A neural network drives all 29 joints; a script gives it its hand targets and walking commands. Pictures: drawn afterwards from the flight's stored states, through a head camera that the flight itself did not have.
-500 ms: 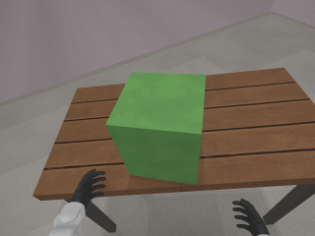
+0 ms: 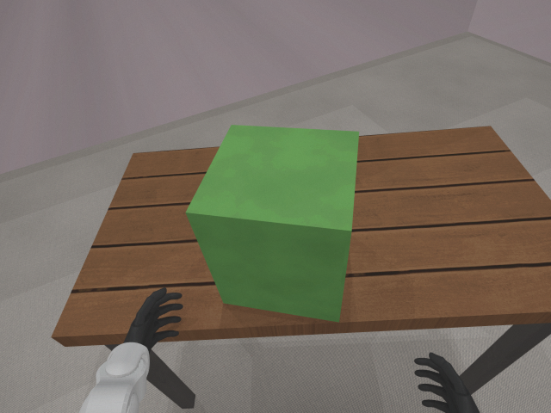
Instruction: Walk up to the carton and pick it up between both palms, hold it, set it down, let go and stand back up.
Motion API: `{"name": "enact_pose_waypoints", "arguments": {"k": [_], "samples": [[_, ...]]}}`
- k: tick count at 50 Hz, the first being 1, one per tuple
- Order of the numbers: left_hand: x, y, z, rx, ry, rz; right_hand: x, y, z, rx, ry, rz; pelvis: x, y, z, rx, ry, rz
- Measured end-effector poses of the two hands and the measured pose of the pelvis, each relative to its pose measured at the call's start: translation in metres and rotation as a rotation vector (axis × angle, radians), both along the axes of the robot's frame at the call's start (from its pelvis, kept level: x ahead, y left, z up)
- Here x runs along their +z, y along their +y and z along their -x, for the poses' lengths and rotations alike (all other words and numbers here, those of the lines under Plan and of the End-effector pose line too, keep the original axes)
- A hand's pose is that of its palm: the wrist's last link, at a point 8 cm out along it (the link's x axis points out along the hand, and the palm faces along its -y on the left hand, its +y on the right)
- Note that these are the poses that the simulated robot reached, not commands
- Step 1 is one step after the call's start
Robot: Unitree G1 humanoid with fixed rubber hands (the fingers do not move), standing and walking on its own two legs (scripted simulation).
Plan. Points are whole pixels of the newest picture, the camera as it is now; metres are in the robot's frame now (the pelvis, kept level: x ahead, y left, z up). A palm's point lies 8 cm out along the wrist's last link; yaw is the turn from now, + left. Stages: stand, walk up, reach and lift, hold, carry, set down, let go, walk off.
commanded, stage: stand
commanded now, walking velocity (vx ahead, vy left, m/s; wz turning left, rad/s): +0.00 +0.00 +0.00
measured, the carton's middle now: (285, 224) +0.39 +0.04 +0.04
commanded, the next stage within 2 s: none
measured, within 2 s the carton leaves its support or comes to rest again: neither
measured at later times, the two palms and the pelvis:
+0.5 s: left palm (143, 348) +0.20 +0.25 -0.02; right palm out of the picture +0.08 -0.21 -0.14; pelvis +0.01 +0.01 -0.01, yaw +0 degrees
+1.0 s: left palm (142, 349) +0.20 +0.25 -0.02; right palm out of the picture +0.09 -0.21 -0.14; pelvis +0.00 +0.01 -0.01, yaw +0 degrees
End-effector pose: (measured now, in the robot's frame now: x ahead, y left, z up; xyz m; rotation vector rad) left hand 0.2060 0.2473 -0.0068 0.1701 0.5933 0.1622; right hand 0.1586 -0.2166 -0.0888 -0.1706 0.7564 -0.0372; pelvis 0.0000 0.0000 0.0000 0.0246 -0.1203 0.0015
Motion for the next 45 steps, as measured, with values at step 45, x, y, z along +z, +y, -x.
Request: {"name": "enact_pose_waypoints", "arguments": {"k": [45], "samples": [[-0.010,-0.001,0.008,-0.064,-0.170,-0.073,-0.050,0.007,0.064,-0.046,0.344,-0.033,-0.010,0.013,0.002,0.000,0.136,0.010]]}}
